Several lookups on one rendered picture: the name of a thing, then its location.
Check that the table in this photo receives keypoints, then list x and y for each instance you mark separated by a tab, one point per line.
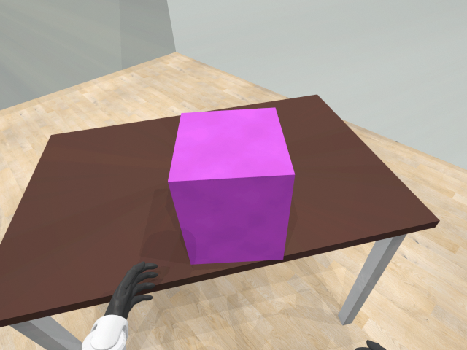
99	203

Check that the left robot hand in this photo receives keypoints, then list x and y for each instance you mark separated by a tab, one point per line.
124	299

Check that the carton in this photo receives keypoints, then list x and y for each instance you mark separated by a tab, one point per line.
231	181

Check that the robot left forearm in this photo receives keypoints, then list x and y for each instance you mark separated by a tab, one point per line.
109	332

